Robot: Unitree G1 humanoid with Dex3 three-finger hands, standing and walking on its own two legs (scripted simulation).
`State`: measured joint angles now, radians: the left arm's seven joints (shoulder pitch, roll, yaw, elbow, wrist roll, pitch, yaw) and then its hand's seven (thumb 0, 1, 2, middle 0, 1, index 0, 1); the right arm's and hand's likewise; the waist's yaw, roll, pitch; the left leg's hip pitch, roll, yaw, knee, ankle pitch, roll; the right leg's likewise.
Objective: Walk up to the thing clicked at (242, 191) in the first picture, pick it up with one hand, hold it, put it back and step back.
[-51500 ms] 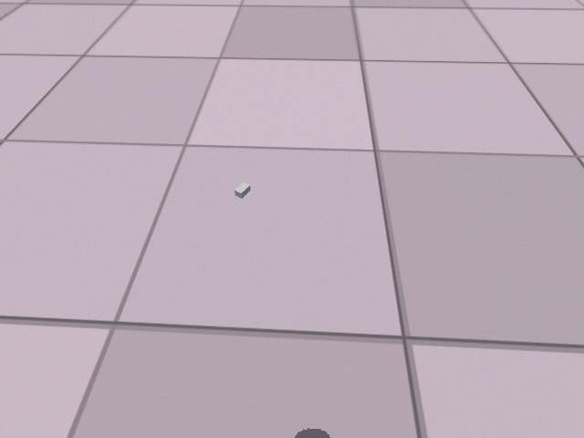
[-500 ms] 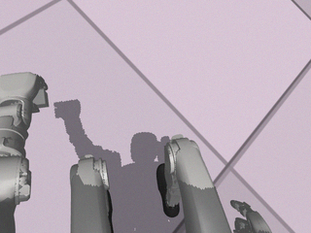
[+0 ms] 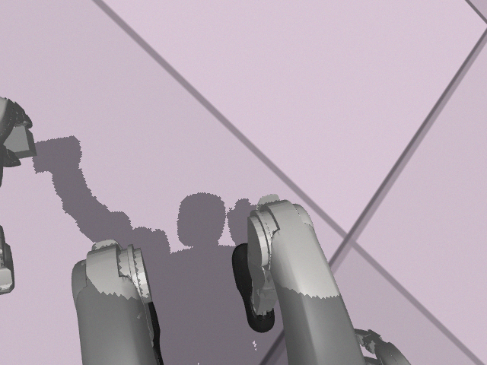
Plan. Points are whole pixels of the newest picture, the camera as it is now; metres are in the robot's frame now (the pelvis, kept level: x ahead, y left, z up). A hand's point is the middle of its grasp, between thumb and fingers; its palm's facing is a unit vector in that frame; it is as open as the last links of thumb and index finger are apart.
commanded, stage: crouch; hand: left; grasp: from above
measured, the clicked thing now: (6, 145) +0.51 +0.27 -0.20
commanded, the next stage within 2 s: lower in 0.36 s
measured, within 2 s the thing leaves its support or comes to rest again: rests again in 1.62 s
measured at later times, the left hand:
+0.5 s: hand (6, 146) +0.51 +0.27 -0.20, palm faces -0.46 -0.06 -0.88, open 6.9 cm
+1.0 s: hand (23, 155) +0.51 +0.27 -0.26, palm faces -0.46 -0.06 -0.88, open 6.9 cm
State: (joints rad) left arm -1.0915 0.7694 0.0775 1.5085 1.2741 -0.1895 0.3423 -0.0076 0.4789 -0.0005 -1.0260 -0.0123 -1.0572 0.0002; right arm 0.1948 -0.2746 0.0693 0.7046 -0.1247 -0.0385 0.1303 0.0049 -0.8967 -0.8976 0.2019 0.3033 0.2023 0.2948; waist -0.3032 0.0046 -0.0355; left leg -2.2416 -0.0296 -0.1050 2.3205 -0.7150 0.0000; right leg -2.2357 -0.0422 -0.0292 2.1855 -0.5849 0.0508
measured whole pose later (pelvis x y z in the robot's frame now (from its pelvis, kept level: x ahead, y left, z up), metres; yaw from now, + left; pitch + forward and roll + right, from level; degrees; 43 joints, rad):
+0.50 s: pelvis +0.00 +0.00 -0.02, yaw -1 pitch +36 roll -9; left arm -1.12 0.83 0.08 1.55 1.30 -0.19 0.36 -0.01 0.47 0.00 -1.04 -0.01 -1.06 0.00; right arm 0.19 -0.30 0.12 0.67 -0.13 -0.05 0.15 0.00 -0.90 -0.90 0.20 0.30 0.20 0.30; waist -0.33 -0.01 0.00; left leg -2.31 -0.04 -0.13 2.40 -0.72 0.00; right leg -2.29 -0.04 -0.05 2.24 -0.58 0.05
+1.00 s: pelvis +0.00 +0.01 -0.04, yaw -4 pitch +34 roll -12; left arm -1.16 0.92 0.10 1.66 1.35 -0.21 0.48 -0.01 0.47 0.00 -1.03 -0.02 -1.06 0.00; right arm 0.19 -0.31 0.18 0.66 -0.18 -0.10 0.16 0.00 -0.89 -0.89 0.20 0.30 0.20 0.30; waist -0.38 -0.06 0.07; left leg -2.36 -0.04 -0.16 2.48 -0.73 0.01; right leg -2.32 -0.03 -0.07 2.29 -0.57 0.06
